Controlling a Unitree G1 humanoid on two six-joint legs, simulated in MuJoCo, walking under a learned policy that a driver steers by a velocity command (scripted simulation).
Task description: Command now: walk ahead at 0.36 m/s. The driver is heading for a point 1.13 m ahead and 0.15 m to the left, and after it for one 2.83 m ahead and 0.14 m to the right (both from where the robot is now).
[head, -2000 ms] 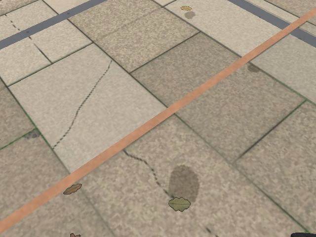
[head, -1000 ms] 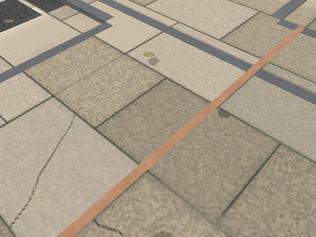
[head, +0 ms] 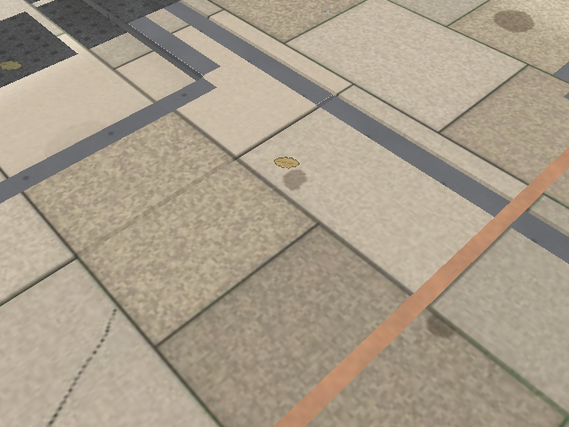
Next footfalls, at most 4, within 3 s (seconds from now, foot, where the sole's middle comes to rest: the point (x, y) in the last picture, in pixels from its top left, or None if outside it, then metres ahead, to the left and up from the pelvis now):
0.12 left None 0.27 0.14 -0.78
0.46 right None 0.23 -0.11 -0.78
1.16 right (367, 388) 0.60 -0.12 -0.78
1.74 left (274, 371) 0.63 0.11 -0.78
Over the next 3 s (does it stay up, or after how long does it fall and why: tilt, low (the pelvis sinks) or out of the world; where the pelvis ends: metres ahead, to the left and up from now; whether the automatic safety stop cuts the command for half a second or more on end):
stays up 0.84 0.02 -0.01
